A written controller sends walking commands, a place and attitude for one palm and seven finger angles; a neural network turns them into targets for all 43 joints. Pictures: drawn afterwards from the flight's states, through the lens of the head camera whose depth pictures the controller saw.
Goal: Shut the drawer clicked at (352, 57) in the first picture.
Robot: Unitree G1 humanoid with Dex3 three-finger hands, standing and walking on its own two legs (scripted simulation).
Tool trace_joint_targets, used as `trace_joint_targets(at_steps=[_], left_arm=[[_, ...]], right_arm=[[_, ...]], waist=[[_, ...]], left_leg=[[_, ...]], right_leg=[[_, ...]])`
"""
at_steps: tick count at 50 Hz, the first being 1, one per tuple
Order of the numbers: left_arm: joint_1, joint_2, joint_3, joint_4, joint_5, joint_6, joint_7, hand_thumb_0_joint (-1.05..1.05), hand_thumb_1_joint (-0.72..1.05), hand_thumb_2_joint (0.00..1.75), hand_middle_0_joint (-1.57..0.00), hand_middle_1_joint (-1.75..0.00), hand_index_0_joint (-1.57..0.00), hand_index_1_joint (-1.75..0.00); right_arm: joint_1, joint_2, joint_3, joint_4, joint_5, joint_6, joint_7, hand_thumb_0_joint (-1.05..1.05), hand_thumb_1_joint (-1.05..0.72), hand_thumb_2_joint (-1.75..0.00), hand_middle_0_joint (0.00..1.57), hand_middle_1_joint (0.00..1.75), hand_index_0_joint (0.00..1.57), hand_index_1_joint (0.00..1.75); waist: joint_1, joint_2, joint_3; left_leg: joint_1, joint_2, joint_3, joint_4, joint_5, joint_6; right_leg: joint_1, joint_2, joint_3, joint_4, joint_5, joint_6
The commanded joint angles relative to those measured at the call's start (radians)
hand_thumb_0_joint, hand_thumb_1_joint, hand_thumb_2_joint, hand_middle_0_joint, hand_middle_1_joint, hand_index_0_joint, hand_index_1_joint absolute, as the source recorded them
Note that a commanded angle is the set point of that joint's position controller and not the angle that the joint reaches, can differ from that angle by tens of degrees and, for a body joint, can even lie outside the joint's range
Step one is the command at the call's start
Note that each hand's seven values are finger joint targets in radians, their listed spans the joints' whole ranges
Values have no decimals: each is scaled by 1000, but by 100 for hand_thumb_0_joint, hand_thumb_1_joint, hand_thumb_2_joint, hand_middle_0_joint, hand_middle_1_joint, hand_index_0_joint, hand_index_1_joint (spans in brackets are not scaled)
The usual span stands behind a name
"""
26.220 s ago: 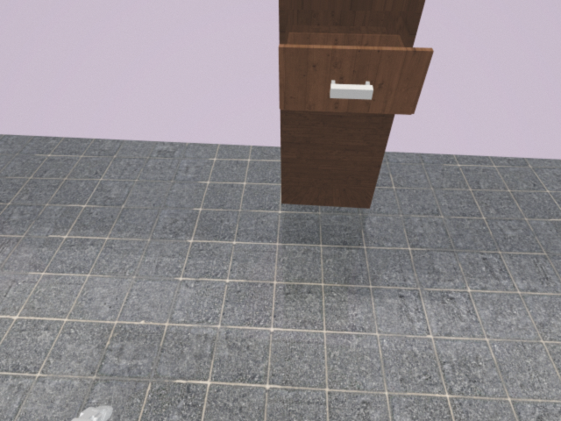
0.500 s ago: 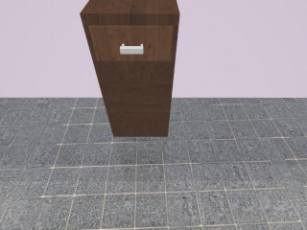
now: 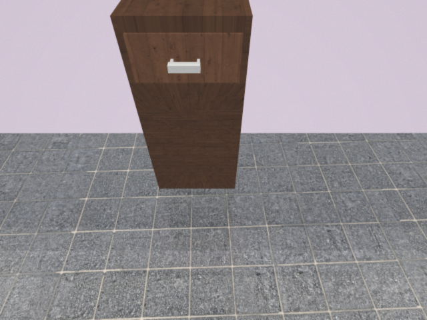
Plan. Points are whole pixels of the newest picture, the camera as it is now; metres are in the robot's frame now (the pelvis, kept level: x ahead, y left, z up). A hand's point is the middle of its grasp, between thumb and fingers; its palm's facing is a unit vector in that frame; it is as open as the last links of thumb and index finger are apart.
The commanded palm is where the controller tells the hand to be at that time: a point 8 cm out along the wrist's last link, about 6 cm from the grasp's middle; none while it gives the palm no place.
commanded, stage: look to check the result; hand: left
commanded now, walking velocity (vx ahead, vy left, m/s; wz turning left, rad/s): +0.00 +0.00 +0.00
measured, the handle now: (184, 64) +0.89 +0.15 +0.02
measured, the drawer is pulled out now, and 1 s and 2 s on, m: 0.00 0.00 0.00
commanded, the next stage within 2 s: stand and wait in 0.10 s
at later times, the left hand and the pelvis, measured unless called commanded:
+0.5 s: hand out of the picture +0.02 +0.17 -0.17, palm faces +0.03 -0.98 -0.20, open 7.4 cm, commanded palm none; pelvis +0.01 -0.01 +0.00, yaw +0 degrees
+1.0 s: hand out of the picture +0.05 +0.18 -0.17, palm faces +0.02 -0.97 -0.24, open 7.4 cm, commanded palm none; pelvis +0.02 -0.01 +0.00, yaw +0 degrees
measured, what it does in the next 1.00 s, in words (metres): stands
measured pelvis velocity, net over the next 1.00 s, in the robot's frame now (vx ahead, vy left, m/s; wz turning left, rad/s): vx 0.02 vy -0.01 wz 0.01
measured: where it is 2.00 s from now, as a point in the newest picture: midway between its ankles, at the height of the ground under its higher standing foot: outside the picture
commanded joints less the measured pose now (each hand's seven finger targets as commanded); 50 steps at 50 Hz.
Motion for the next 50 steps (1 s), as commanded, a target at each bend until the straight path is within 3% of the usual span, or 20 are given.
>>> trace_joint_targets(at_steps=[1,9,18,29,33,50], left_arm=[[72,98,18,-20,1,-11,4,0,90,90,-20,-30,-20,-30],[57,119,21,-24,2,-17,3,0,90,90,-20,-30,-20,-30],[26,145,23,-26,0,-17,-1,0,90,90,-20,-30,-20,-30],[-6,182,28,-32,0,-23,-3,0,90,90,-20,-30,-20,-30],[-24,190,27,-34,-2,-20,-5,0,90,90,-20,-30,-20,-30],[-66,241,32,-46,-1,-27,-8,0,90,90,-20,-30,-20,-30]], right_arm=[[101,-80,-10,-2,-3,-5,-3,0,-90,-90,20,30,20,30],[69,-108,-15,-5,0,-8,-4,0,-90,-90,20,30,20,30],[43,-131,-16,-1,-4,-5,-2,0,-90,-90,20,30,20,30],[5,-170,-19,-8,-2,-10,-3,0,-90,-90,20,30,20,30],[-7,-178,-17,-6,-4,-9,-1,0,-90,-90,20,30,20,30],[-56,-225,-23,-16,-4,-9,3,0,-90,-90,20,30,20,30]], waist=[[1,-14,49],[3,-14,37],[2,-16,40],[3,-18,5],[4,-18,23],[1,-29,-12]], left_leg=[[-44,85,-79,-95,83,30],[-14,89,-81,-93,140,28],[-12,87,-76,-102,102,23],[18,97,-79,-105,176,20],[6,96,-82,-119,145,20],[35,101,-79,-120,161,16]], right_leg=[[-8,-104,102,-95,45,-16],[7,-108,100,-92,110,-18],[15,-112,108,-117,71,-19],[50,-117,103,-105,187,-21],[51,-117,108,-121,140,-19],[73,-127,112,-138,190,-16]])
